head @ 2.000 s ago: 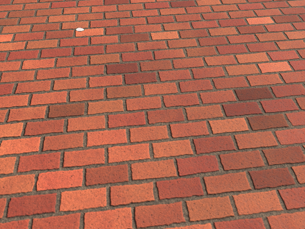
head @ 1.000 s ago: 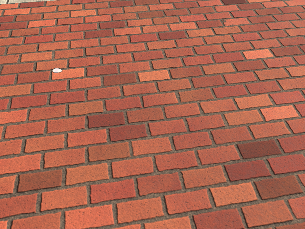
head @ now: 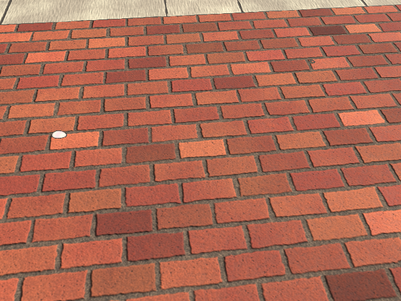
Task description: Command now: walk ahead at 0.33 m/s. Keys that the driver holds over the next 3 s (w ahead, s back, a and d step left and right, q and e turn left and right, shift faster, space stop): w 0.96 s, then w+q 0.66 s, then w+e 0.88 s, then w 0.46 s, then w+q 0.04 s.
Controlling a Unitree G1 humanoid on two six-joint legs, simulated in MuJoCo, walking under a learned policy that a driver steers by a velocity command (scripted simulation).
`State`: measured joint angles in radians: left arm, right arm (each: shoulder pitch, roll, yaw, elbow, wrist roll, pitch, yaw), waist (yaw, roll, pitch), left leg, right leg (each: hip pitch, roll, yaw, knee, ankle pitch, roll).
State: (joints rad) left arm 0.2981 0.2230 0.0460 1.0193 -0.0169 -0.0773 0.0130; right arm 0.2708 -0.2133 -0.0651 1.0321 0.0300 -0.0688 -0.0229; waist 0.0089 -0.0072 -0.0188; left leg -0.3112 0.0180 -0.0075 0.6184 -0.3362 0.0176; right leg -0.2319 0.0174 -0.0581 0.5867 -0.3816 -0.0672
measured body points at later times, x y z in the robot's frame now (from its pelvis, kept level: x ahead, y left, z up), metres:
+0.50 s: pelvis +0.21 +0.10 +0.01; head +0.22 +0.12 +0.46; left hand +0.25 +0.37 -0.14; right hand +0.30 -0.15 -0.12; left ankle +0.27 +0.18 -0.73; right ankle +0.13 -0.06 -0.62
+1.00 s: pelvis +0.48 +0.06 -0.01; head +0.51 +0.06 +0.44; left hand +0.68 +0.29 -0.11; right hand +0.41 -0.20 -0.15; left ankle +0.27 +0.18 -0.71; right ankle +0.60 -0.04 -0.73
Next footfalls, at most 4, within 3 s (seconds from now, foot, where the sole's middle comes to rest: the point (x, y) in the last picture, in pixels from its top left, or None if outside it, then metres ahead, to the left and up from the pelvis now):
0.34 left None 0.31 0.19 -0.76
0.98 right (222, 264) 0.64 -0.05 -0.76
1.54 left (150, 198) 0.91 0.23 -0.76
2.10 right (178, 131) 1.29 0.14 -0.76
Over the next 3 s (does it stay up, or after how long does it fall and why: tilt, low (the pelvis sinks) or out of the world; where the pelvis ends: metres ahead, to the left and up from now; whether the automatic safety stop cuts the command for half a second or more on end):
stays up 1.59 0.22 0.01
